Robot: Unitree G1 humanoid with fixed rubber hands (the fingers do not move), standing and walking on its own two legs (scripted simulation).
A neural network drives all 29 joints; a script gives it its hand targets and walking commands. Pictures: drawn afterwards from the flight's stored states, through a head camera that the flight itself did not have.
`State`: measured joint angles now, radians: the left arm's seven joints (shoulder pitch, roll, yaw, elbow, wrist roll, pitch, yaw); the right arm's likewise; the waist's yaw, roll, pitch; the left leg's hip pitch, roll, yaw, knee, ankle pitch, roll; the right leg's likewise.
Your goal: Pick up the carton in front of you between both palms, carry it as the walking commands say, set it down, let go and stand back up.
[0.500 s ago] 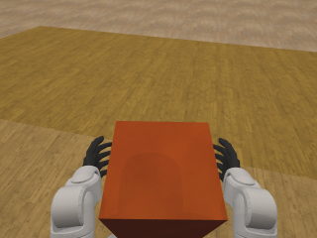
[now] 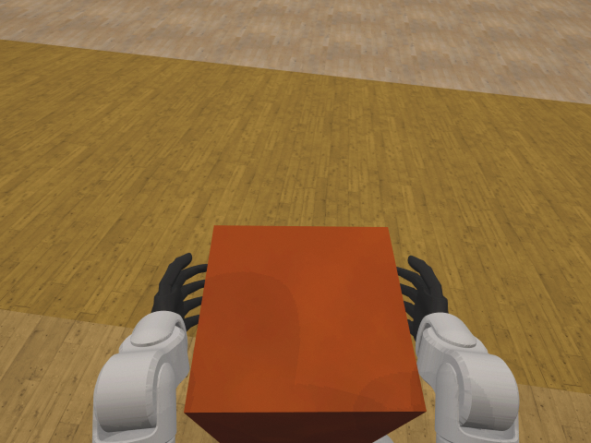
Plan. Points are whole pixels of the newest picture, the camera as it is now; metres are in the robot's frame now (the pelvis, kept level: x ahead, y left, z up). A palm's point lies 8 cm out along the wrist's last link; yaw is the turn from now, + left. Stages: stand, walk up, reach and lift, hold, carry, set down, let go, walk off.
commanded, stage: carry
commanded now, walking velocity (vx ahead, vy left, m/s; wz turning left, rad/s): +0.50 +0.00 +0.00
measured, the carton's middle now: (299, 344) +0.24 +0.00 +0.01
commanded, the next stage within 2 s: none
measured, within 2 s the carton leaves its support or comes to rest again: neither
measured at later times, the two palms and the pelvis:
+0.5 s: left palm (225, 114) +0.63 +0.12 +0.11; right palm (385, 117) +0.64 -0.18 +0.10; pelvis +0.33 -0.04 -0.01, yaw +2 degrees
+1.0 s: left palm (233, 48) +1.01 +0.14 +0.06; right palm (347, 52) +1.00 -0.16 +0.07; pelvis +0.66 +0.00 -0.02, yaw +1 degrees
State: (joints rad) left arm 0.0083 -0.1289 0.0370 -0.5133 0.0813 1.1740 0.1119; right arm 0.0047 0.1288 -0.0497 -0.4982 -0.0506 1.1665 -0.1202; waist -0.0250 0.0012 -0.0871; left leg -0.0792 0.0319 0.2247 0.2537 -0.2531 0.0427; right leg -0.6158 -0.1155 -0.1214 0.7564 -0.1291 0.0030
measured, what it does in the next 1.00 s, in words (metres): walks ahead: right foot, then left foot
